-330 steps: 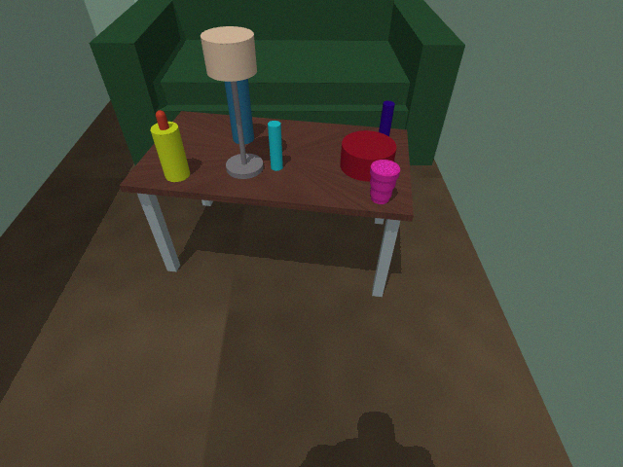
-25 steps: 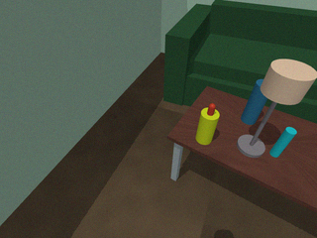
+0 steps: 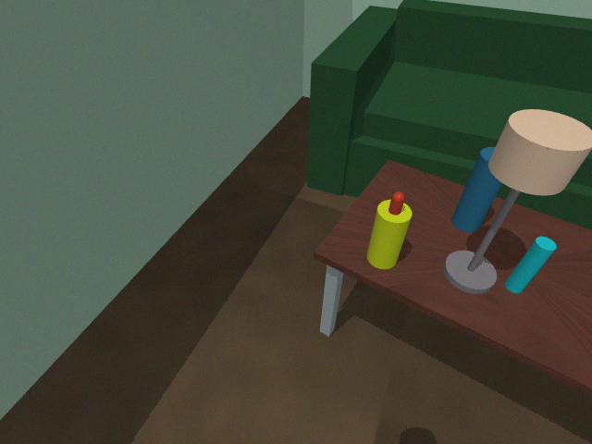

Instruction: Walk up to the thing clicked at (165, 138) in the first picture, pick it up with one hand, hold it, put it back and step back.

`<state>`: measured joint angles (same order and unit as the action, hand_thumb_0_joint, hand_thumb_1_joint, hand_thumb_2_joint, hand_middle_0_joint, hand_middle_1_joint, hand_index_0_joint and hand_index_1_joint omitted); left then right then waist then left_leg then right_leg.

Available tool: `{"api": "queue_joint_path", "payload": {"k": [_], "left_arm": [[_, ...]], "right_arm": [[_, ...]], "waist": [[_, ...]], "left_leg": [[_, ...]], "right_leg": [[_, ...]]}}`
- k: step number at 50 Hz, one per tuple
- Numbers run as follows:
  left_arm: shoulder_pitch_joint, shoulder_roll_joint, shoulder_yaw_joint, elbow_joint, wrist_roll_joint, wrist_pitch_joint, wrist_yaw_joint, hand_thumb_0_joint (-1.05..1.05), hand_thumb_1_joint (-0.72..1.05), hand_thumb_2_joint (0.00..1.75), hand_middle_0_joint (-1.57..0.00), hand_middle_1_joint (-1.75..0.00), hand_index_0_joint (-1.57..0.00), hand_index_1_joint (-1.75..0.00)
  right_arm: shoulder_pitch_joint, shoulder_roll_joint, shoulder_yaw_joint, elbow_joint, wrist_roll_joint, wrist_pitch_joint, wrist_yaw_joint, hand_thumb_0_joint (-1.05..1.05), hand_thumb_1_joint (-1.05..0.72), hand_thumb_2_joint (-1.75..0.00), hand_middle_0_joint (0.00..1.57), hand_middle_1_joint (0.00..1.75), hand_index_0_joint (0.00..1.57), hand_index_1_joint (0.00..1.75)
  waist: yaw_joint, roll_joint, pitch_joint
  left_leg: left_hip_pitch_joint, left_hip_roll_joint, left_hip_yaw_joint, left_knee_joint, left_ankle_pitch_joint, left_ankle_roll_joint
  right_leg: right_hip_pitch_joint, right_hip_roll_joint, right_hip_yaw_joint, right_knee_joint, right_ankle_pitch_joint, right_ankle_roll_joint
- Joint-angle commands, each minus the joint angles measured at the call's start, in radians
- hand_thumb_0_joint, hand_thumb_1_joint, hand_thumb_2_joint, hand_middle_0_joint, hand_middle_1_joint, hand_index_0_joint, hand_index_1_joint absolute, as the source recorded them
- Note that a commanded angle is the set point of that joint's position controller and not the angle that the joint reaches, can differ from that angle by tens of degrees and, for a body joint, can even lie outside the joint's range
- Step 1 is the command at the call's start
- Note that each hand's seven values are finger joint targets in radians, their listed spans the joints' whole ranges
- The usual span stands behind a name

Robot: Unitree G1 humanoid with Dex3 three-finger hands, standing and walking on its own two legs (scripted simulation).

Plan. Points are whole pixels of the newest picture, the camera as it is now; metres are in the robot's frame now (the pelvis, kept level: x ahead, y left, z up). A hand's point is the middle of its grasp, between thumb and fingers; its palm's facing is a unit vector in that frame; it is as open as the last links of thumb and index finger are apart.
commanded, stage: stand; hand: left
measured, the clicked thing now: (389, 228) +0.70 -0.22 -0.19
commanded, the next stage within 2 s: walk up in 0.38 s
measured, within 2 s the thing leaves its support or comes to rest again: neither
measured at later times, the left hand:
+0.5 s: hand out of the picture +0.09 +0.26 -0.16, palm faces -0.12 -0.93 -0.35, open 7.4 cm
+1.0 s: hand (225, 427) +0.23 +0.13 -0.18, palm faces -0.31 -0.90 -0.30, open 7.4 cm
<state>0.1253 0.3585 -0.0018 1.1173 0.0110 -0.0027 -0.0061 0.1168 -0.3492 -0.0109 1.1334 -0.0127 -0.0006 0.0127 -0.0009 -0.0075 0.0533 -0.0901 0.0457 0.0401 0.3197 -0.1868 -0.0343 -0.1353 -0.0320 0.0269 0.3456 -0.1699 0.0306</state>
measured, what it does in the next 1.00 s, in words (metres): walks ahead, turning right: right foot, then left foot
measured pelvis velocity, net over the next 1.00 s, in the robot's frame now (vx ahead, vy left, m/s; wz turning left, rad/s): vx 0.13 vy -0.11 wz -0.34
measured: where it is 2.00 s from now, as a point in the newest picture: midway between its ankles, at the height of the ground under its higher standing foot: outside the picture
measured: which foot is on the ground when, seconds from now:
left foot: down 0.00-0.68, up 0.70-0.98, down 1.00-1.00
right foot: down 0.00-0.40, up 0.42-0.64, down 0.66-1.00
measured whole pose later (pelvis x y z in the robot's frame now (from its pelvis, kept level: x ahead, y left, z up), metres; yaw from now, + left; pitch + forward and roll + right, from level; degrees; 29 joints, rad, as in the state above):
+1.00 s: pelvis +0.13 -0.11 -0.03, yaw -20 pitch -3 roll -2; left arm 0.36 0.39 0.07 0.84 0.02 0.01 -0.07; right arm 0.28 -0.40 -0.06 0.85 -0.03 -0.07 0.03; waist 0.05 -0.01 0.09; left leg -0.38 0.05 0.05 0.69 -0.32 0.03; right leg -0.24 0.06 0.04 0.64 -0.35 -0.03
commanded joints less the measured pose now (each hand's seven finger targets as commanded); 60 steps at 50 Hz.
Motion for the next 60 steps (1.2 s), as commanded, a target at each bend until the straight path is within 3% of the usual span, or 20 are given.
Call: {"api": "queue_joint_path", "payload": {"k": [1,18,19,21,23,28,31,33,34,35,36,37,40,46,49,50,51,52,53,60], "left_arm": [[-0.04,0.217,0.041,-0.063,-0.001,-0.024,0.011,0.0,0.9,0.9,-0.2,-0.3,-0.2,-0.3],[-0.035,0.213,0.038,-0.065,-0.002,-0.024,0.014,0.0,0.9,0.9,-0.2,-0.3,-0.2,-0.3],[-0.002,0.295,0.113,-0.176,0.03,0.013,-0.03,0.0,0.9,0.9,-0.2,-0.3,-0.2,-0.3],[-0.087,0.251,0.115,-0.225,0.045,0.044,-0.062,0.0,0.9,0.9,-0.2,-0.3,-0.2,-0.3],[-0.073,0.249,0.128,-0.26,0.044,0.051,-0.078,0.0,0.9,0.9,-0.2,-0.3,-0.2,-0.3],[0.053,0.219,0.141,-0.266,0.027,0.042,-0.122,0.0,0.9,0.9,-0.2,-0.3,-0.2,-0.3],[0.134,0.219,0.148,-0.256,0.029,0.035,-0.12,0.0,0.9,0.9,-0.2,-0.3,-0.2,-0.3],[0.284,0.281,0.178,-0.212,0.038,0.022,-0.105,0.0,0.9,0.9,-0.2,-0.3,-0.2,-0.3],[0.386,0.348,0.2,-0.202,0.038,0.015,-0.087,0.0,0.9,0.9,-0.2,-0.3,-0.2,-0.3],[0.373,0.419,0.215,-0.235,0.034,0.01,-0.073,0.0,0.9,0.9,-0.2,-0.3,-0.2,-0.3],[0.306,0.443,0.212,-0.273,0.023,0.009,-0.076,0.0,0.9,0.9,-0.2,-0.3,-0.2,-0.3],[0.248,0.443,0.21,-0.301,0.014,0.006,-0.069,0.0,0.9,0.9,-0.2,-0.3,-0.2,-0.3],[0.172,0.335,0.172,-0.328,0.003,-0.007,-0.043,0.0,0.9,0.9,-0.2,-0.3,-0.2,-0.3],[0.178,0.311,0.154,-0.379,0.01,-0.035,-0.04,0.0,0.9,0.9,-0.2,-0.3,-0.2,-0.3],[0.045,0.269,0.131,-0.429,0.011,-0.022,-0.047,0.0,0.9,0.9,-0.2,-0.3,-0.2,-0.3],[0.093,0.173,0.105,-0.435,0.013,-0.019,-0.041,0.0,0.9,0.9,-0.2,-0.3,-0.2,-0.3],[0.161,0.146,0.097,-0.428,0.013,-0.012,-0.031,0.0,0.9,0.9,-0.2,-0.3,-0.2,-0.3],[0.241,0.253,0.12,-0.385,0.018,0.002,-0.023,0.0,0.9,0.9,-0.2,-0.3,-0.2,-0.3],[0.279,0.288,0.128,-0.365,0.019,0.005,-0.025,0.0,0.9,0.9,-0.2,-0.3,-0.2,-0.3],[0.198,0.211,0.119,-0.342,-0.003,-0.004,-0.042,0.0,0.9,0.9,-0.2,-0.3,-0.2,-0.3]], "right_arm": [[-0.043,-0.22,-0.042,-0.063,0.002,-0.02,-0.013,0.0,-0.9,-0.9,0.2,0.3,0.2,0.3],[-0.035,-0.223,-0.04,-0.059,0.002,-0.02,-0.017,0.0,-0.9,-0.9,0.2,0.3,0.2,0.3],[0.027,-0.346,-0.127,-0.134,-0.015,-0.042,-0.024,0.0,-0.9,-0.9,0.2,0.3,0.2,0.3],[0.135,-0.413,-0.166,-0.12,-0.02,-0.055,-0.039,0.0,-0.9,-0.9,0.2,0.3,0.2,0.3],[0.08,-0.409,-0.172,-0.176,-0.016,-0.067,-0.044,0.0,-0.9,-0.9,0.2,0.3,0.2,0.3],[-0.024,-0.348,-0.164,-0.247,-0.039,-0.076,-0.035,0.0,-0.9,-0.9,0.2,0.3,0.2,0.3],[-0.055,-0.343,-0.162,-0.269,-0.035,-0.066,-0.031,0.0,-0.9,-0.9,0.2,0.3,0.2,0.3],[-0.035,-0.304,-0.145,-0.283,-0.04,-0.05,-0.032,0.0,-0.9,-0.9,0.2,0.3,0.2,0.3],[-0.023,-0.237,-0.119,-0.309,-0.03,-0.044,-0.029,0.0,-0.9,-0.9,0.2,0.3,0.2,0.3],[-0.006,-0.195,-0.093,-0.344,-0.012,-0.042,-0.021,0.0,-0.9,-0.9,0.2,0.3,0.2,0.3],[-0.001,-0.264,-0.111,-0.35,-0.003,-0.039,-0.016,0.0,-0.9,-0.9,0.2,0.3,0.2,0.3],[0.017,-0.302,-0.122,-0.335,-0.004,-0.046,-0.017,0.0,-0.9,-0.9,0.2,0.3,0.2,0.3],[0.139,-0.282,-0.11,-0.282,0.021,-0.056,-0.01,0.0,-0.9,-0.9,0.2,0.3,0.2,0.3],[0.192,-0.265,-0.114,-0.337,-0.011,-0.076,0.004,0.0,-0.9,-0.9,0.2,0.3,0.2,0.3],[0.408,-0.276,-0.145,-0.285,-0.018,-0.094,-0.016,0.0,-0.9,-0.9,0.2,0.3,0.2,0.3],[0.472,-0.347,-0.164,-0.278,-0.033,-0.101,-0.034,0.0,-0.9,-0.9,0.2,0.3,0.2,0.3],[0.416,-0.411,-0.166,-0.314,-0.04,-0.109,-0.042,0.0,-0.9,-0.9,0.2,0.3,0.2,0.3],[0.269,-0.411,-0.163,-0.361,-0.019,-0.108,-0.041,0.0,-0.9,-0.9,0.2,0.3,0.2,0.3],[0.194,-0.41,-0.158,-0.377,-0.007,-0.109,-0.035,0.0,-0.9,-0.9,0.2,0.3,0.2,0.3],[0.205,-0.307,-0.117,-0.376,-0.016,-0.111,-0.031,0.0,-0.9,-0.9,0.2,0.3,0.2,0.3]], "waist": [[-0.002,0.017,-0.059],[-0.001,0.015,-0.077],[-0.039,-0.009,-0.08],[-0.09,0.167,-0.011],[-0.052,0.094,0.04],[0.026,0.181,0.063],[0.062,0.161,0.015],[0.124,-0.053,-0.061],[0.183,-0.304,-0.052],[0.157,-0.438,0.011],[0.111,-0.316,0.028],[0.08,-0.22,0.058],[0.014,-0.133,0.022],[0.011,-0.092,-0.011],[-0.132,-0.03,-0.037],[-0.168,0.201,-0.058],[-0.102,0.287,-0.022],[-0.037,0.133,0.005],[-0.003,0.133,0.042],[-0.002,0.178,0.066]], "left_leg": [[-0.001,0.093,-0.073,-0.051,0.049,0.045],[0.015,0.097,-0.071,-0.037,0.139,0.043],[0.225,0.097,-0.034,0.054,-0.15,0.094],[0.291,0.391,-0.26,-0.147,-0.369,0.242],[0.098,0.5,-0.282,-0.179,-0.294,0.28],[0.001,0.31,0.036,-0.042,-0.13,0.196],[-0.144,0.26,0.119,0.098,-0.167,0.158],[-0.245,0.166,0.168,0.44,-0.249,0.133],[-0.369,0.064,0.184,0.719,-0.345,0.098],[-0.551,-0.042,0.12,0.888,-0.514,0.057],[-0.532,-0.008,0.003,0.905,-0.46,0.044],[-0.502,0.027,-0.033,0.905,-0.431,0.043],[-0.429,0.092,-0.063,0.786,-0.293,0.066],[-0.273,0.048,-0.042,0.438,-0.228,0.065],[0.151,0.007,0.006,0.25,0.023,0.056],[0.234,0.125,-0.191,0.097,-0.126,0.067],[0.132,0.375,-0.606,-0.085,-0.379,0.113],[-0.014,0.434,-0.662,-0.151,-0.533,0.168],[-0.081,0.448,-0.635,-0.152,-0.583,0.229],[-0.097,0.235,-0.04,0.045,0.369,0.208]], "right_leg": [[-0.003,-0.095,0.069,-0.062,0.096,-0.048],[0.013,-0.098,0.06,-0.046,0.176,-0.046],[-0.24,-0.006,0.066,0.1,-0.045,-0.09],[-0.542,-0.018,-0.002,0.466,-0.293,-0.046],[-0.504,-0.097,0.065,0.574,-0.292,-0.035],[-0.321,-0.108,0.001,0.4,-0.174,-0.039],[-0.112,-0.041,-0.122,0.347,-0.092,-0.05],[0.07,0.045,-0.146,0.299,-0.119,-0.065],[0.115,-0.016,0.035,0.113,-0.269,-0.118],[0.076,-0.179,0.439,-0.105,-0.486,-0.19],[-0.005,-0.283,0.692,-0.211,-0.566,-0.279],[-0.066,-0.307,0.722,-0.213,-0.588,-0.318],[-0.07,-0.198,0.408,-0.064,-0.299,-0.261],[-0.151,-0.194,0.335,0.001,-0.133,-0.27],[-0.493,-0.072,0.191,0.229,-0.231,-0.185],[-0.591,0.082,0.113,0.503,-0.29,-0.123],[-0.676,0.173,0.115,0.726,-0.348,-0.087],[-0.574,0.104,0.175,0.764,-0.317,-0.077],[-0.54,0.059,0.173,0.799,-0.305,-0.08],[-0.385,0.011,0.057,0.593,-0.163,-0.027]]}}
